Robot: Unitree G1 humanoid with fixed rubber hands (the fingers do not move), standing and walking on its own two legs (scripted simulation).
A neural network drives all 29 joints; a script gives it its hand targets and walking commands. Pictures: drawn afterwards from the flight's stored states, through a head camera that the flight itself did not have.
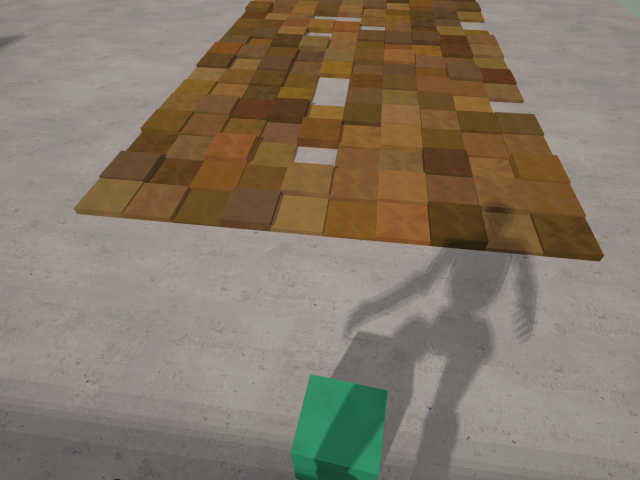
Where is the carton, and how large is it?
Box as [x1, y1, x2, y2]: [290, 374, 386, 479]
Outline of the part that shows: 310,374 290,452 295,477 299,479 376,479 379,466 386,390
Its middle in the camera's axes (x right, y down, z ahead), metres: +0.05 +0.53 +1.05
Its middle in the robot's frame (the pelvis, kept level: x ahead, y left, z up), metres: +0.40 -0.03 -0.66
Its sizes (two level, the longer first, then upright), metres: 0.210 0.200 0.250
